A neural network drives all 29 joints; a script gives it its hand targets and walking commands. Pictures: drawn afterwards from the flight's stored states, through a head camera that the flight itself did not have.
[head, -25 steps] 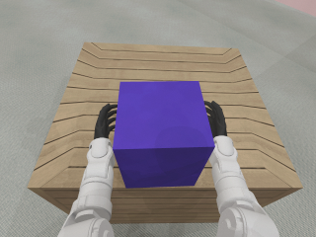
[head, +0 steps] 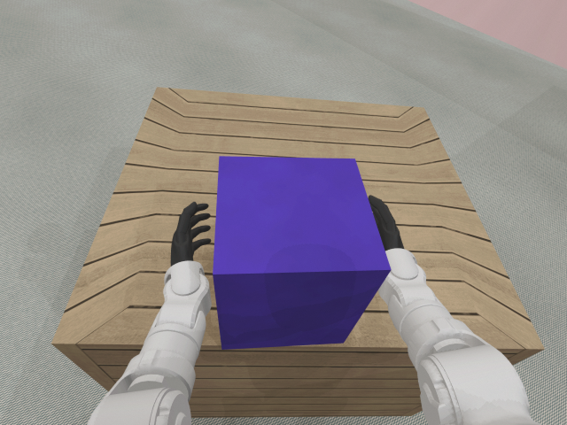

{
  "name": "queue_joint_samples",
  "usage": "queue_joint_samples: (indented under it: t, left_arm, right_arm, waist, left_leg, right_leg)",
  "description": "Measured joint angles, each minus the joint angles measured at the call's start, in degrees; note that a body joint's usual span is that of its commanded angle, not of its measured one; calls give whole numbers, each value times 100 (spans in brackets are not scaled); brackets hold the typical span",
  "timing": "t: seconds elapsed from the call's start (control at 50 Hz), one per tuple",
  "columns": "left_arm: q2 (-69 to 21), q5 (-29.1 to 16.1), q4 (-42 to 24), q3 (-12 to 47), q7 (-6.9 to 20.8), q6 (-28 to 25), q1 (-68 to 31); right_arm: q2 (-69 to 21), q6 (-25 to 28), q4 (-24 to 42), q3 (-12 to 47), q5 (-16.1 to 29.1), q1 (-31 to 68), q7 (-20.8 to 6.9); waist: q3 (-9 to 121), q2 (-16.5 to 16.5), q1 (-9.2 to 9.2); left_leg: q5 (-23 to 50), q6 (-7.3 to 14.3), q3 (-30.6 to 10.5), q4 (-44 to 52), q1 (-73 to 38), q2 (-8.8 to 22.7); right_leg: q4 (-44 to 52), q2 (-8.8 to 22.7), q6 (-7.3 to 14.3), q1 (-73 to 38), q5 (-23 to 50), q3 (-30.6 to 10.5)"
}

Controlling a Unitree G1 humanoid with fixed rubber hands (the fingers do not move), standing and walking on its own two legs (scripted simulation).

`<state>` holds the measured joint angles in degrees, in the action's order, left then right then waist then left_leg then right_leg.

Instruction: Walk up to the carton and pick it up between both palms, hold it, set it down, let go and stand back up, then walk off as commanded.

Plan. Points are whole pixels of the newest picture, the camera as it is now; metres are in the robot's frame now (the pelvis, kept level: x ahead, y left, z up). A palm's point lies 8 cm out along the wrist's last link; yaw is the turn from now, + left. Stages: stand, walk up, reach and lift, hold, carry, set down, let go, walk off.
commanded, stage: set down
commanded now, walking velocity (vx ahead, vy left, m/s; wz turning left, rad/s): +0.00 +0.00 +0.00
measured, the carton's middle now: (286, 257) +0.39 +0.01 +0.00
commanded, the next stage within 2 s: none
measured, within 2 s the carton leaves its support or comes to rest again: neither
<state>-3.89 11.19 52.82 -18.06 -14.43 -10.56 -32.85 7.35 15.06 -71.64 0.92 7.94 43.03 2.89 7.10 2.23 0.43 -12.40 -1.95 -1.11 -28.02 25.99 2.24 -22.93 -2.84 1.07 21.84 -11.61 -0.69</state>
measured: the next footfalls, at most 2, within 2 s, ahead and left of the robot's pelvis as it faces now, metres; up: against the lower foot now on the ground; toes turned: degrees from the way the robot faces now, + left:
none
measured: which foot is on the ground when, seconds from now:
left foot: down 0.00-1.00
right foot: down 0.00-1.00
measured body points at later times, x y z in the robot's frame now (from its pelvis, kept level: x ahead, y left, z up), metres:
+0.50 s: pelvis -0.02 +0.00 +0.00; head +0.01 +0.01 +0.45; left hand +0.34 +0.16 +0.01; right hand +0.35 -0.20 +0.02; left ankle +0.00 +0.12 -0.74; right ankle -0.01 -0.11 -0.74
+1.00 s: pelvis -0.03 -0.01 +0.00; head -0.02 +0.00 +0.45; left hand +0.29 +0.17 +0.00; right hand +0.31 -0.22 +0.01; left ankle +0.00 +0.12 -0.74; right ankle -0.01 -0.11 -0.74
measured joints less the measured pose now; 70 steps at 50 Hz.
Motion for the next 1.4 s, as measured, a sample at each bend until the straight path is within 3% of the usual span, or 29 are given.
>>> queue_joint_samples:
  t: [0.24,0.5,0.66,0.88,1.2,1.4]
  left_arm:
    - [41,-164,40,243,36,0,43]
    - [60,-347,39,299,203,-181,560]
    - [138,-526,-49,463,202,-365,894]
    - [219,-631,-233,632,200,-371,1165]
    - [253,-641,-1236,705,485,-393,2544]
    - [279,-920,-1699,1021,464,-474,3038]
  right_arm:
    - [295,161,-155,357,397,-117,-276]
    - [541,412,-140,590,542,-801,-370]
    - [546,443,509,576,542,-1254,-451]
    - [601,262,727,403,543,-1495,-597]
    - [654,694,1935,386,543,-3046,-660]
    - [654,582,2608,322,543,-3626,-688]
  waist:
    - [35,-70,3]
    - [36,-144,2]
    - [37,-144,3]
    - [37,-144,2]
    - [-39,-145,2]
    - [-66,-143,2]
  left_leg:
    - [26,0,0,-54,20,34]
    - [126,0,0,10,-15,59]
    - [195,0,0,45,-32,60]
    - [292,0,0,133,-75,60]
    - [467,0,1,503,-408,57]
    - [559,0,1,635,-530,56]
  right_leg:
    - [0,-33,0,1,70,0]
    - [0,-58,0,1,146,1]
    - [0,-59,0,1,201,1]
    - [0,-59,0,1,253,1]
    - [0,-59,58,-156,242,4]
    - [-1,-59,78,-215,267,4]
